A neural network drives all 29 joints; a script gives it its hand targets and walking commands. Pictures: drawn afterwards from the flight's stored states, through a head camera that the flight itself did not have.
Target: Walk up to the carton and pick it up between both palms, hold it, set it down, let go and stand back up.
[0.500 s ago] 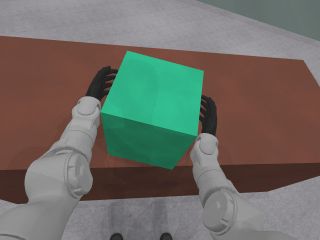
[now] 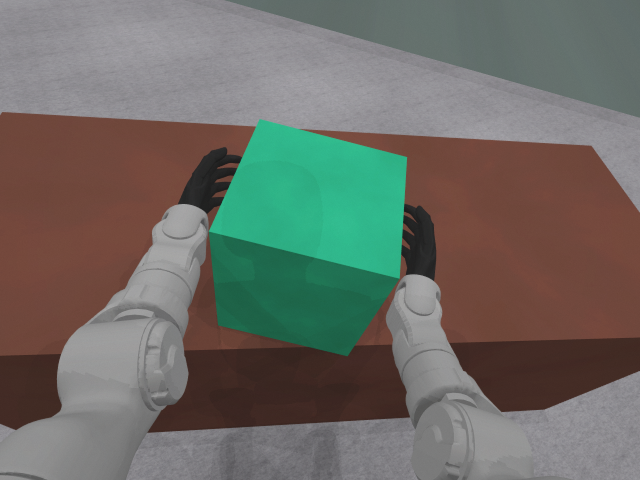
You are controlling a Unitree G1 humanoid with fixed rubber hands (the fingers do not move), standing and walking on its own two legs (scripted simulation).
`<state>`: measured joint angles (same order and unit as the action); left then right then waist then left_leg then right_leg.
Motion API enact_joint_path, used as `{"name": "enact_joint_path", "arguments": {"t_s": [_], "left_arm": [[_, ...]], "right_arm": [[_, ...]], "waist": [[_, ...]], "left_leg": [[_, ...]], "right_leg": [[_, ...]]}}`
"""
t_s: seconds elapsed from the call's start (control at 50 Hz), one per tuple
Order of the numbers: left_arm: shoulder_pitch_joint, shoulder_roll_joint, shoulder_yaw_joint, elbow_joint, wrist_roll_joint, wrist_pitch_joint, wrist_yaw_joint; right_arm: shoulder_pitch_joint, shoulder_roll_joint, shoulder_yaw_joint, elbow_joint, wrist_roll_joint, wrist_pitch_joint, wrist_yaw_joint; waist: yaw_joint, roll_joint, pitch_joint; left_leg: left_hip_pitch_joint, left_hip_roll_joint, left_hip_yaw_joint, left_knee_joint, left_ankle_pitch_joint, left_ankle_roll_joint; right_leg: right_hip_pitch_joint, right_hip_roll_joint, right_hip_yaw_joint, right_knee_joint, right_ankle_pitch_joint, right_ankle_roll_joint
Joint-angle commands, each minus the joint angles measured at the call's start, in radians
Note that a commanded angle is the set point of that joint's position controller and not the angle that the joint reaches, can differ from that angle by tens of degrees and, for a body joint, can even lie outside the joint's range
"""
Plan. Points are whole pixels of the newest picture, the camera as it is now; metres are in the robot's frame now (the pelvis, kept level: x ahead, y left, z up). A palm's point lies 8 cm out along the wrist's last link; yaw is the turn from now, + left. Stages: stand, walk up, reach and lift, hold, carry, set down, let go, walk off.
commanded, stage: reach and lift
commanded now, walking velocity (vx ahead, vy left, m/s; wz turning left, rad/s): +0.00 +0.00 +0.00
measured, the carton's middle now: (306, 246) +0.42 -0.01 -0.01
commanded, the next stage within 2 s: none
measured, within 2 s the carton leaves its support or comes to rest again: neither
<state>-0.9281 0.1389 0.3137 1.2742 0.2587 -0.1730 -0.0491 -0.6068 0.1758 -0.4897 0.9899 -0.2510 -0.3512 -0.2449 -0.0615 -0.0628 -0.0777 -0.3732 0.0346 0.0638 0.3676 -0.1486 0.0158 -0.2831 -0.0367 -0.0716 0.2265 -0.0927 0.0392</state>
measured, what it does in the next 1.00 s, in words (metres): stands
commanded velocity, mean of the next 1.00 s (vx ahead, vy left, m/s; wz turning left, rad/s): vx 0.00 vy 0.00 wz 0.00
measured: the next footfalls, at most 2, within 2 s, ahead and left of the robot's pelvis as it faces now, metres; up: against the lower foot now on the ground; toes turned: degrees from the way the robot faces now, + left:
none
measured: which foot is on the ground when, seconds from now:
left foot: down 0.00-1.00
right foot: down 0.00-1.00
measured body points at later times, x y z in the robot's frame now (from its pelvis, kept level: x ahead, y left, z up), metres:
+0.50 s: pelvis +0.00 -0.01 +0.00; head +0.00 +0.03 +0.45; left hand +0.43 +0.14 +0.12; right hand +0.39 -0.16 +0.11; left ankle +0.01 +0.10 -0.75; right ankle +0.00 -0.15 -0.75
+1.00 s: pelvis -0.02 -0.02 +0.00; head -0.04 +0.02 +0.45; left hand +0.38 +0.15 +0.15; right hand +0.36 -0.15 +0.15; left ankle +0.01 +0.10 -0.75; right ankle +0.00 -0.15 -0.75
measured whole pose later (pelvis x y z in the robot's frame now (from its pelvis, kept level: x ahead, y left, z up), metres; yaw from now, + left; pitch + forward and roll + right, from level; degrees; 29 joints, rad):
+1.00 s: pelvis -0.02 -0.02 +0.00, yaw +3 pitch -7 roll -1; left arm -0.68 0.00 0.32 0.45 0.32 0.43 -0.07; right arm -0.59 0.06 -0.15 0.61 0.03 0.09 -0.21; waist -0.08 -0.09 0.06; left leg -0.05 0.02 0.02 0.31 -0.13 0.00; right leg 0.02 -0.04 -0.11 0.23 -0.13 0.03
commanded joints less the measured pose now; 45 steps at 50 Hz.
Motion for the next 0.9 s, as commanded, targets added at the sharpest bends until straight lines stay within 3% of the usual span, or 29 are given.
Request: {"name": "enact_joint_path", "arguments": {"t_s": [0.0, 0.12, 0.18, 0.2, 0.34, 0.44, 0.52, 0.66, 0.76, 0.88], "left_arm": [[-0.448, -0.701, -0.227, -0.095, 0.003, -0.012, -0.141], [-0.451, -0.712, -0.224, -0.153, -0.009, 0.085, -0.148], [-0.452, -0.718, -0.212, -0.215, -0.003, 0.141, -0.155], [-0.420, -0.712, -0.200, -0.226, 0.005, 0.164, -0.157], [-0.416, -0.720, -0.245, -0.429, -0.024, 0.259, -0.166], [-0.348, -0.682, -0.236, -0.498, -0.010, 0.325, -0.181], [-0.330, -0.685, -0.283, -0.615, -0.026, 0.366, -0.181], [-0.256, -0.701, -0.348, -0.759, -0.047, 0.446, -0.177], [-0.229, -0.694, -0.360, -0.820, -0.040, 0.508, -0.188], [-0.262, -0.707, -0.384, -0.899, -0.037, 0.559, -0.186]], "right_arm": [[-0.781, 0.501, 0.408, -0.123, -0.049, -0.014, 0.154], [-0.815, 0.449, 0.377, -0.166, -0.016, 0.080, 0.166], [-0.807, 0.427, 0.361, -0.182, -0.002, 0.127, 0.172], [-0.794, 0.424, 0.370, -0.189, 0.014, 0.147, 0.174], [-0.803, 0.393, 0.448, -0.310, 0.094, 0.209, 0.177], [-0.767, 0.376, 0.522, -0.390, 0.143, 0.251, 0.171], [-0.745, 0.367, 0.604, -0.464, 0.197, 0.273, 0.165], [-0.694, 0.360, 0.718, -0.578, 0.276, 0.315, 0.149], [-0.683, 0.348, 0.738, -0.615, 0.295, 0.354, 0.142], [-0.700, 0.324, 0.707, -0.617, 0.298, 0.369, 0.160]], "waist": [[0.004, 0.148, -0.529], [-0.008, 0.135, -0.377], [-0.019, 0.129, -0.334], [-0.009, 0.123, -0.312], [-0.019, 0.113, -0.370], [-0.014, 0.081, -0.345], [-0.019, 0.096, -0.379], [-0.017, 0.074, -0.373], [-0.027, 0.045, -0.279], [-0.038, 0.090, -0.230]], "left_leg": [[0.289, -0.030, 0.036, 0.008, 0.339, -0.076], [0.317, -0.037, 0.037, -0.042, 0.180, -0.061], [0.347, -0.040, 0.036, -0.060, 0.164, -0.057], [0.350, -0.044, 0.038, -0.066, 0.173, -0.053], [0.420, -0.052, 0.018, -0.040, 0.319, -0.059], [0.387, -0.067, 0.016, -0.045, 0.316, -0.047], [0.420, -0.073, 0.009, -0.035, 0.368, -0.053], [0.442, -0.076, -0.010, -0.023, 0.400, -0.052], [0.428, -0.081, -0.013, -0.047, 0.312, -0.041], [0.469, -0.071, -0.014, -0.062, 0.257, -0.047]], "right_leg": [[0.223, 0.073, -0.044, 0.042, 0.256, -0.034], [0.204, 0.075, -0.054, 0.000, 0.075, -0.035], [0.227, 0.076, -0.053, -0.013, 0.045, -0.033], [0.245, 0.076, -0.047, -0.016, 0.051, -0.030], [0.310, 0.079, -0.049, -0.005, 0.163, -0.015], [0.377, 0.067, -0.039, 0.011, 0.238, 0.001], [0.402, 0.066, -0.037, 0.028, 0.298, 0.011], [0.425, 0.066, -0.035, 0.039, 0.349, 0.019], [0.416, 0.063, -0.033, 0.027, 0.281, 0.019], [0.342, 0.073, -0.052, 0.002, 0.104, 0.002]]}}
